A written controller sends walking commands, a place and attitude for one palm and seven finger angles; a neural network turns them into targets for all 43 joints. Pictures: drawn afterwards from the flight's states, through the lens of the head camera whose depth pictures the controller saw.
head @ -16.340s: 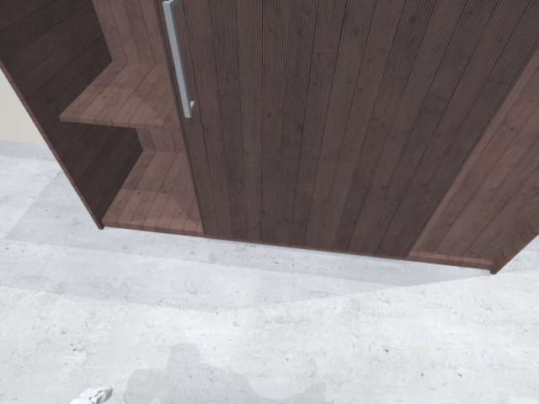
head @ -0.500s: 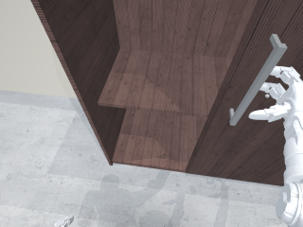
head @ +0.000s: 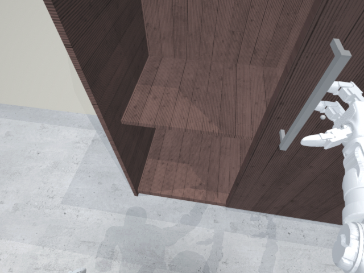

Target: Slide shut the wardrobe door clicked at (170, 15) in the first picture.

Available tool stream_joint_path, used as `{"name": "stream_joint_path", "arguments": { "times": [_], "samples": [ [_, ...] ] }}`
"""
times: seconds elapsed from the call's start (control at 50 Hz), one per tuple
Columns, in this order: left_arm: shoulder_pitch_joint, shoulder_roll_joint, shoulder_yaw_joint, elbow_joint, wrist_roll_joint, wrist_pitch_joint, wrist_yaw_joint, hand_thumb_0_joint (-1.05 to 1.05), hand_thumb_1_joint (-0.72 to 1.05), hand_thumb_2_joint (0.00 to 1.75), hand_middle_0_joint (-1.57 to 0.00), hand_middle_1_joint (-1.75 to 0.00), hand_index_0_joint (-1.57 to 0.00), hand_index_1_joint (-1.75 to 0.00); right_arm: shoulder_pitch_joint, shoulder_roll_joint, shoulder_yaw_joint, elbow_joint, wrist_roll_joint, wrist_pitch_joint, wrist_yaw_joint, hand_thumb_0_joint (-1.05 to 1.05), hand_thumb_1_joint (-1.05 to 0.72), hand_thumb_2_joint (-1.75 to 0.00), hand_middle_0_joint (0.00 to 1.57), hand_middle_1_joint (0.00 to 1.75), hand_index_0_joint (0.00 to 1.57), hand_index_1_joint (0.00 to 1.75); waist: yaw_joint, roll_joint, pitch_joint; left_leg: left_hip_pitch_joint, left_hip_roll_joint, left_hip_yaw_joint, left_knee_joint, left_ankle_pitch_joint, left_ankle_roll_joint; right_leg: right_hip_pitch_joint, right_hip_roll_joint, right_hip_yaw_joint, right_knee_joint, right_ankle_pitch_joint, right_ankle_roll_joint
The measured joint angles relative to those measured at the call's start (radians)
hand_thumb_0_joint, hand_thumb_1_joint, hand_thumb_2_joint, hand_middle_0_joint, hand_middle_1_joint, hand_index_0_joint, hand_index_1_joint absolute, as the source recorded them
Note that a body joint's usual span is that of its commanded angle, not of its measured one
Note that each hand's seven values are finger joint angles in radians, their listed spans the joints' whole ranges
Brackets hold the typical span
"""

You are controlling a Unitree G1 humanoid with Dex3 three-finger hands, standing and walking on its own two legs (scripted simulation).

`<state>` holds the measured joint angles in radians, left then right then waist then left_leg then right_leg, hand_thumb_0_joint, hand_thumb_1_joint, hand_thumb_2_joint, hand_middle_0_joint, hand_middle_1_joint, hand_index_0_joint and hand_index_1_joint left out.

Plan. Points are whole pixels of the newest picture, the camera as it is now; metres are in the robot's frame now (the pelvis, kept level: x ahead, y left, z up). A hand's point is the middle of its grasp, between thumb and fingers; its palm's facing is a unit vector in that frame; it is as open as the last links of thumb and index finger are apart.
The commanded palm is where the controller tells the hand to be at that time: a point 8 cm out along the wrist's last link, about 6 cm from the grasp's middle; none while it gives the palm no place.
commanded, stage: slide the fingers in behind the handle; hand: right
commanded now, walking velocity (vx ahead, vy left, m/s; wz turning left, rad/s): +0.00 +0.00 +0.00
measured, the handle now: (304, 105) +0.49 -0.20 +0.11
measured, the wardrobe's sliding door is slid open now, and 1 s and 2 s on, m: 0.49 0.49 0.49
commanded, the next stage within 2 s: grip the handle and tug to test in 1.46 s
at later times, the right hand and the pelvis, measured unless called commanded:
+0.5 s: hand (316, 119) +0.44 -0.21 +0.12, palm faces +0.03 +1.00 +0.00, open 14.0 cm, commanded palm +0.41 -0.25 +0.12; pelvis +0.01 +0.00 +0.00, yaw +0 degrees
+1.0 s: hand (304, 118) +0.43 -0.18 +0.13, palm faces +0.03 +1.00 +0.00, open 14.0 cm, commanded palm +0.41 -0.23 +0.12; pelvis +0.00 +0.01 +0.00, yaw -1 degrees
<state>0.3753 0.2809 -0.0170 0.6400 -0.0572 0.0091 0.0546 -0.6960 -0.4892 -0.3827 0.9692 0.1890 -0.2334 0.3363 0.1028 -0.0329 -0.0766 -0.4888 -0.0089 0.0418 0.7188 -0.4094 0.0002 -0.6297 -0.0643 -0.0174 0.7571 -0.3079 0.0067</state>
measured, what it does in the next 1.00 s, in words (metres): stands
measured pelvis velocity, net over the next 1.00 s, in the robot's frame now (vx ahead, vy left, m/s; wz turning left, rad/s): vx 0.00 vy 0.01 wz -0.01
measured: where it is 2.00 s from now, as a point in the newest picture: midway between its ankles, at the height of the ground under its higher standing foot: outside the picture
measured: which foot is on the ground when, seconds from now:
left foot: down 0.00-1.00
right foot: down 0.00-1.00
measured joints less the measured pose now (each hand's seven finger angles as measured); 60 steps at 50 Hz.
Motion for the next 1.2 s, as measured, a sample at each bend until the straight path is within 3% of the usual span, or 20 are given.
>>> {"name": "stream_joint_path", "arguments": {
  "times": [0.16, 0.62, 0.76, 1.2],
  "samples": [
    [-0.02, -0.012, -0.003, -0.007, 0.001, -0.011, -0.004, 0.01, 0.9, 0.9, -0.21, -0.3, -0.2, -0.3, 0.042, 0.052, 0.013, -0.074, -0.004, 0.015, -0.043, -0.02, 0.5, -0.3, 0.3, 1.2, 0.3, 1.21, -0.008, 0.0, -0.002, 0.018, 0.004, -0.005, -0.008, -0.003, -0.004, 0.019, 0.004, -0.006, -0.006, -0.005, -0.003],
    [-0.055, -0.012, 0.009, -0.012, -0.002, -0.015, -0.009, 0.01, 0.9, 0.9, -0.2, -0.3, -0.2, -0.3, 0.109, 0.124, 0.079, -0.206, 0.008, 0.053, -0.098, -0.02, 0.5, -0.3, 0.3, 1.2, 0.3, 1.2, -0.034, 0.0, -0.005, 0.06, 0.01, 0.001, -0.02, -0.011, -0.003, 0.057, 0.011, 0.0, -0.018, -0.01, 0.0],
    [-0.061, -0.018, 0.0, -0.011, -0.002, -0.014, -0.012, 0.01, 0.9, 0.9, -0.2, -0.3, -0.2, -0.3, 0.09, 0.127, 0.078, -0.175, -0.002, 0.069, -0.115, -0.02, 0.5, -0.3, 0.3, 1.2, 0.3, 1.2, -0.027, 0.0, -0.003, 0.058, 0.008, 0.001, -0.014, -0.011, 0.001, 0.059, 0.01, 0.001, -0.021, -0.005, 0.003],
    [-0.042, -0.016, 0.006, 0.007, 0.0, -0.02, -0.014, 0.01, 0.9, 0.9, -0.2, -0.3, -0.2, -0.3, 0.045, 0.135, 0.081, -0.118, -0.018, 0.033, -0.148, -0.02, 0.5, -0.3, 0.3, 1.2, 0.3, 1.2, -0.016, -0.002, 0.003, 0.038, 0.003, -0.003, 0.001, -0.007, 0.007, 0.049, 0.004, -0.001, -0.021, 0.005, 0.009]
  ]
}}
